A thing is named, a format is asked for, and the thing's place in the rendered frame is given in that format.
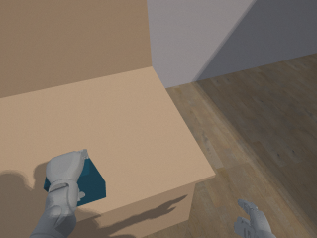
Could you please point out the sponge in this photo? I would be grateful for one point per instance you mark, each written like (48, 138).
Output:
(90, 182)

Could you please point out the left robot forearm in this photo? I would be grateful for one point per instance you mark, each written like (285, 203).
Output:
(58, 219)

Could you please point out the left robot hand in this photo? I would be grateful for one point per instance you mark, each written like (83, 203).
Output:
(67, 166)

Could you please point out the right robot hand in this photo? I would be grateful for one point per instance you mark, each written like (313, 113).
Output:
(258, 222)

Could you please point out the table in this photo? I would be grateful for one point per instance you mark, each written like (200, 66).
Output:
(76, 75)

